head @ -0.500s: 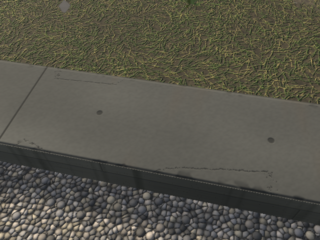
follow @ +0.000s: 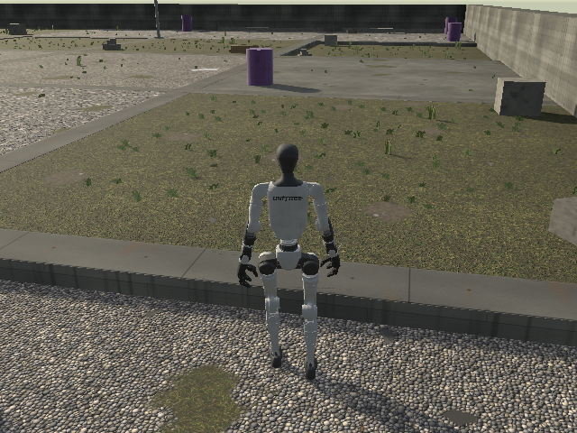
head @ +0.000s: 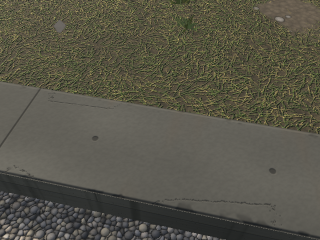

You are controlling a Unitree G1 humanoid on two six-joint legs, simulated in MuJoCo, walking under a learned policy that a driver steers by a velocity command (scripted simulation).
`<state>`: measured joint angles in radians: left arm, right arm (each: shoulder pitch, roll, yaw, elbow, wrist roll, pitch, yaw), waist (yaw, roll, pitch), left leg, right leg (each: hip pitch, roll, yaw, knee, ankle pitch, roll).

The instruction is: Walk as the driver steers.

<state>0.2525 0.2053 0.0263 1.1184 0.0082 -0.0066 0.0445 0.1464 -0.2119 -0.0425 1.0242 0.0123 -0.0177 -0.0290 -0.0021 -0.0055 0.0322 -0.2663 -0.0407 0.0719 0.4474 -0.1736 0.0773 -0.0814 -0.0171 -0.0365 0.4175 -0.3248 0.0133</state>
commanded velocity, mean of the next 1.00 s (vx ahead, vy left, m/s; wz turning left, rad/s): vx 0.21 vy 0.00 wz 0.00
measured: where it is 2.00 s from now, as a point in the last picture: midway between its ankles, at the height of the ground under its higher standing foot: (138, 159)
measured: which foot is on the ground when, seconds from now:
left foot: down 0.00-1.00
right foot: down 0.00-0.76, up 0.78-1.00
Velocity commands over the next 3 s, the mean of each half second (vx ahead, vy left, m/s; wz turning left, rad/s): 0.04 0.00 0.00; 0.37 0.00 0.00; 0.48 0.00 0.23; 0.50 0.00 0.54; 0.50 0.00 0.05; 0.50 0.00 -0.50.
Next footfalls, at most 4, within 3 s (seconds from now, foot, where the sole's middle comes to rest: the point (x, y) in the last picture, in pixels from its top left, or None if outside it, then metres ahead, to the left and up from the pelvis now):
1.20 right None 0.40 -0.05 -0.78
1.72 left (117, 169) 0.73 0.20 -0.60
2.26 right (113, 105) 1.09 0.25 -0.60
2.74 left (65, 79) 1.28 0.53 -0.60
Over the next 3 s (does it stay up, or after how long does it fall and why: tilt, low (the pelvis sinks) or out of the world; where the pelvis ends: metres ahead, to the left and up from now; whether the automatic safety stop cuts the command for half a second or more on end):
stays up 1.27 0.41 0.18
